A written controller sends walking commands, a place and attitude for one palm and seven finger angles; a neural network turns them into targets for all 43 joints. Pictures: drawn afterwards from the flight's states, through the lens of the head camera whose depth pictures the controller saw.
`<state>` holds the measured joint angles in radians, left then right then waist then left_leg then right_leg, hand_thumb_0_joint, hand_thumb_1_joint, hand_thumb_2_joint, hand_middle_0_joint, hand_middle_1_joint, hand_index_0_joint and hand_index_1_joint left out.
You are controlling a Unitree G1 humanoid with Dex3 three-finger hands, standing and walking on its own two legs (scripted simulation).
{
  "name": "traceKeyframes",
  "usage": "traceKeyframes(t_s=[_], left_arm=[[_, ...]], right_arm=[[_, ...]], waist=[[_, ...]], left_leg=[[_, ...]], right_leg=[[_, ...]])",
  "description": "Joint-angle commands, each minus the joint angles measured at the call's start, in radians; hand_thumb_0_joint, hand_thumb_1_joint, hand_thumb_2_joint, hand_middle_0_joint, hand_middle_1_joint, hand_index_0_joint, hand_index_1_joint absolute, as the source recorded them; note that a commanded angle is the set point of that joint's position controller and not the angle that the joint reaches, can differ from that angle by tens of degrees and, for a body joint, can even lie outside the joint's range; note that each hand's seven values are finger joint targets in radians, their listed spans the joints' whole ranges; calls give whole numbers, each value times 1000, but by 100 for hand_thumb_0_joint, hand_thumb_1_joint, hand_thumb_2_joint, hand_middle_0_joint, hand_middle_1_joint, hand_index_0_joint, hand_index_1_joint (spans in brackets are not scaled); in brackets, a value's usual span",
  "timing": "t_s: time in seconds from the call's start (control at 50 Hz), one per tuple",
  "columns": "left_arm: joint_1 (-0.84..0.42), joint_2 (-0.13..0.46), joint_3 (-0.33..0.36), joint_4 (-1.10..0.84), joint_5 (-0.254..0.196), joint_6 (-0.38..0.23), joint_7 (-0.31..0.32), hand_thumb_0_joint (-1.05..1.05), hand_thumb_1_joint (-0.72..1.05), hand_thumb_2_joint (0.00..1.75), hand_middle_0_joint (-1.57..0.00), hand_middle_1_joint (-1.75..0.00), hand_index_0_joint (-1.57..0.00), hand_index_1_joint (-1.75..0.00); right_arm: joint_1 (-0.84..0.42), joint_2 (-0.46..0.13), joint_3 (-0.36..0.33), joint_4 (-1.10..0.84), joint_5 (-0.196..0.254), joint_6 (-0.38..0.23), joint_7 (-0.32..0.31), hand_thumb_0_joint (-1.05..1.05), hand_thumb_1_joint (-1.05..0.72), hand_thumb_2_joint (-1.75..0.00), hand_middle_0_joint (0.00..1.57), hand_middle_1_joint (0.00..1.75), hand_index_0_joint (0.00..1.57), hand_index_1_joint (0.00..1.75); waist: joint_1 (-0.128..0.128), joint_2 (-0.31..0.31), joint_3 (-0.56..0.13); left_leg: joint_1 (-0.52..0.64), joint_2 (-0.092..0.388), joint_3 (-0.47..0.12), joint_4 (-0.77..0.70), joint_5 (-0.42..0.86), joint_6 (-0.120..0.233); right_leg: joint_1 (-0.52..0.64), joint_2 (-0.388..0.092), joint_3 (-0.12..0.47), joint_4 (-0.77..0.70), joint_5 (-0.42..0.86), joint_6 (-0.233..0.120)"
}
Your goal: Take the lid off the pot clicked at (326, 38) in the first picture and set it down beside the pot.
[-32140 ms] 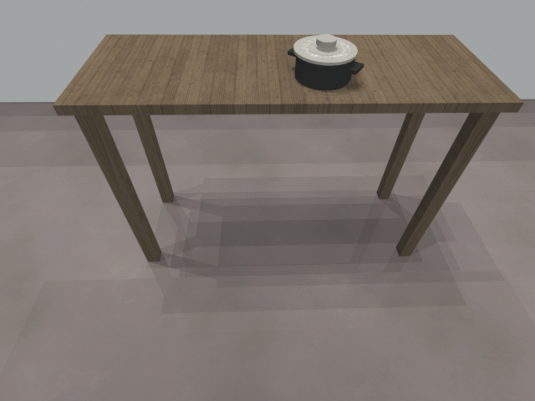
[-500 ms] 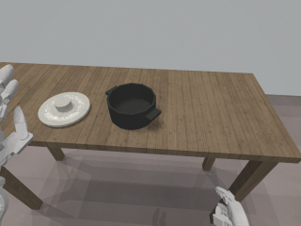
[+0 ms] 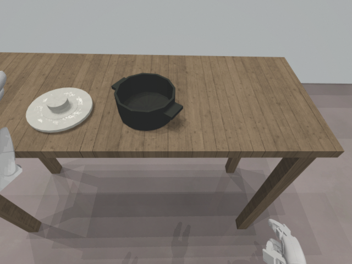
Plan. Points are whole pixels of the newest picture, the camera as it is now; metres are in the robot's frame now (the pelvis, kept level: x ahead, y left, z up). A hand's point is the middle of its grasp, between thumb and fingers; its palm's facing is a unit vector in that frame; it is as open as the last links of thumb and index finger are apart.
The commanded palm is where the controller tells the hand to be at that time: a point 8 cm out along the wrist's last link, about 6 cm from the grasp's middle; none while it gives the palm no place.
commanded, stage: step back with the hand held close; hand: left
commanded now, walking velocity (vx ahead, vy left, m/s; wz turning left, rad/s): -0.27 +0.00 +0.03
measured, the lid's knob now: (57, 102) +0.49 +0.36 +0.07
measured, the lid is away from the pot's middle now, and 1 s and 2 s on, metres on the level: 0.24 0.24 0.24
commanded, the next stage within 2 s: stop stepping back and stand still in 0.94 s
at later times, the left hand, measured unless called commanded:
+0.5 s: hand (9, 194) +0.16 +0.21 +0.23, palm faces +0.35 -0.81 -0.48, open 7.4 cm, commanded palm +0.08 +0.28 +0.25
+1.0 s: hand out of the picture +0.04 +0.31 +0.24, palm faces +0.45 -0.82 -0.36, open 7.4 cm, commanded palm -0.03 +0.35 +0.25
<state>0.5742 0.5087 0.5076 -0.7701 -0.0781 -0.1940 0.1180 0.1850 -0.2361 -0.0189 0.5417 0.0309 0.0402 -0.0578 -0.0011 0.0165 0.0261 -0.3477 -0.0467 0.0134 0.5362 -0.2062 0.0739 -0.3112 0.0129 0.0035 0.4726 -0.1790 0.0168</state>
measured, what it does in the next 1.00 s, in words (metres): walks backwards: right foot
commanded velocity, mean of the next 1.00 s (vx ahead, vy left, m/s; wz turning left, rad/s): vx -0.37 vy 0.00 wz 0.01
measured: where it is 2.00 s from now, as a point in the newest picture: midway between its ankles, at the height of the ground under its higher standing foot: outside the picture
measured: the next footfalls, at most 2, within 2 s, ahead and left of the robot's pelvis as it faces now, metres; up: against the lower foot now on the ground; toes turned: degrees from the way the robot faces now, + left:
right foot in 0.34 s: -0.03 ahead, -0.13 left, +0.00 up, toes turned +2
right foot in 1.02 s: -0.20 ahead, -0.09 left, +0.00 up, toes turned -4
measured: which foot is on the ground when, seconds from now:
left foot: down 0.00-1.00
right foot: down 0.00-0.20, up 0.22-0.32, down 0.34-0.78, up 0.80-1.00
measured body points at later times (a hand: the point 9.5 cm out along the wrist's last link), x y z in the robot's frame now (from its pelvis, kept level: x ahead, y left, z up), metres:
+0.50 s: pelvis -0.06 +0.00 +0.00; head -0.01 +0.02 +0.44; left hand +0.14 +0.26 +0.26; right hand +0.12 -0.24 -0.09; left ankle +0.05 +0.07 -0.73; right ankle -0.07 -0.13 -0.73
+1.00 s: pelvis -0.15 +0.06 +0.00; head -0.13 +0.12 +0.44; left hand +0.01 +0.35 +0.26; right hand +0.03 -0.15 -0.07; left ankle +0.04 +0.08 -0.72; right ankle -0.24 -0.07 -0.71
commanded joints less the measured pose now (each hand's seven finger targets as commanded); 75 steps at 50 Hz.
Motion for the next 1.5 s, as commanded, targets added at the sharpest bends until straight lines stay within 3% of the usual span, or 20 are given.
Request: traceKeyframes(t_s=[0.0,0.2,0.44,0.64,0.78,0.9,0.94,0.98,1.0,1.02,1.04,1.08,1.12,1.14,1.18,1.26,1.34,1.38,1.44,1.48], left_arm=[[-67,131,120,-111,4,-62,46,0,90,90,-20,-30,-20,-30],[-117,106,107,-185,45,-100,57,0,90,90,-20,-30,-20,-30],[-62,175,137,-164,0,-135,46,0,90,90,-20,-30,-20,-30],[-93,196,153,-170,-1,-155,78,0,90,90,-20,-30,-20,-30],[-237,158,119,-128,23,-142,58,0,90,90,-20,-30,-20,-30],[-168,120,55,-218,4,-115,39,0,90,90,-20,-30,-20,-30],[-90,171,99,-252,-14,-116,50,0,90,90,-20,-30,-20,-30],[-145,149,31,-285,4,-148,52,0,90,90,-20,-30,-20,-30],[-224,150,51,-267,19,-147,44,0,90,90,-20,-30,-20,-30],[-367,-163,-299,727,123,76,-67,0,90,90,-20,-30,-20,-30],[-558,172,87,-296,-17,-60,-31,0,90,90,-20,-30,-20,-30],[-526,145,43,-144,19,-64,-17,0,90,90,-20,-30,-20,-30],[-416,122,59,-217,-1,-55,-4,0,90,90,-20,-30,-20,-30],[-446,157,67,-233,6,-68,4,0,90,90,-20,-30,-20,-30],[-374,176,124,-206,-7,-50,9,0,90,90,-20,-30,-20,-30],[-98,132,114,-394,-23,-11,17,0,90,90,-20,-30,-20,-30],[88,156,128,-376,-25,7,46,0,90,90,-20,-30,-20,-30],[38,170,144,-258,-8,12,28,0,90,90,-20,-30,-20,-30],[-289,236,198,-51,-8,16,38,0,90,90,-20,-30,-20,-30],[-385,140,120,155,-9,22,43,0,90,90,-20,-30,-20,-30]], right_arm=[[-78,-135,-54,-154,0,-72,-16,0,-90,-90,20,30,20,30],[-70,-133,-45,-148,-21,-125,-22,0,-90,-90,20,30,20,30],[-89,-102,-52,-96,-15,-109,-3,0,-90,-90,20,30,20,30],[-80,-105,-52,-98,-22,-89,-14,0,-90,-90,20,30,20,30],[-89,-141,-54,-112,-43,-146,-23,0,-90,-90,20,30,20,30],[-70,-87,-66,-81,-33,-159,36,0,-90,-90,20,30,20,30],[-61,-73,-58,-78,-39,-158,44,0,-90,-90,20,30,20,30],[-45,-53,-48,-30,-13,-138,43,0,-90,-90,20,30,20,30],[-87,-55,-28,-46,-10,-133,36,0,-90,-90,20,30,20,30],[15,-194,-173,108,-21,-192,42,0,-90,-90,20,30,20,30],[-25,-32,-12,-96,-57,-147,67,0,-90,-90,20,30,20,30],[-85,-92,-37,-87,-7,-127,8,0,-90,-90,20,30,20,30],[-130,-112,-25,-138,-3,-141,4,0,-90,-90,20,30,20,30],[-103,-78,-16,-128,-17,-175,16,0,-90,-90,20,30,20,30],[-89,-72,-32,-99,-12,-191,42,0,-90,-90,20,30,20,30],[-120,-40,-41,-123,-19,-178,71,0,-90,-90,20,30,20,30],[-98,-6,-15,-113,-34,-134,45,0,-90,-90,20,30,20,30],[-52,0,-25,-49,-16,-101,23,0,-90,-90,20,30,20,30],[-43,-51,-13,-61,-35,-90,3,0,-90,-90,20,30,20,30],[-76,-70,-53,-35,-4,-92,-3,0,-90,-90,20,30,20,30]], waist=[[-14,-14,-82],[0,210,-107],[-6,-27,-361],[-36,-38,-102],[-7,294,-106],[25,193,-282],[35,198,-327],[-7,-255,-227],[-12,-179,-75],[-130,-146,-91],[-62,-77,-105],[-55,-224,2],[-13,476,2],[-28,520,21],[-14,275,-61],[18,293,-257],[15,287,-265],[10,-216,-202],[-68,-65,-108],[-37,-297,-36]], left_leg=[[-70,142,-171,-120,-260,-7],[-345,266,-306,-372,-516,38],[228,164,-93,51,457,-48],[153,97,-117,201,-152,-83],[-281,345,-436,-512,-527,-19],[12,231,-141,-438,-274,-151],[79,164,-44,-232,-166,-226],[176,63,-131,692,-265,-207],[-29,27,-134,875,-386,-151],[-256,165,-201,1132,-566,-108],[20,85,-190,823,-419,-109],[47,116,-146,175,-77,-85],[37,309,-415,-259,251,-36],[-40,339,-486,-326,29,-54],[-150,319,-537,-445,-624,-31],[15,231,-258,-456,-509,-195],[-100,183,-97,-324,-400,-146],[-112,24,129,447,-236,-158],[-288,112,-88,872,-215,-85],[-319,173,-36,637,-235,-78]], right_leg=[[13,-100,123,-80,-95,-53],[218,34,2,259,-111,-10],[44,-132,117,-20,391,-58],[-315,-237,212,-220,-196,-135],[114,131,25,476,-331,-33],[105,135,-77,348,-372,-64],[114,51,-69,32,-416,-129],[-258,-425,291,-293,-102,-281],[-282,-404,191,-256,134,-283],[-163,-554,197,-40,630,-221],[-251,-429,185,-81,622,-109],[-184,-208,7,175,275,-82],[-233,35,-36,582,-482,-6],[-212,40,66,720,-478,-21],[-133,52,47,733,-344,-11],[11,100,-91,537,-285,-28],[352,125,-182,26,-376,-89],[220,-165,47,-271,-160,-209],[-19,-343,94,-207,52,-263],[33,-305,156,-272,-385,-204]])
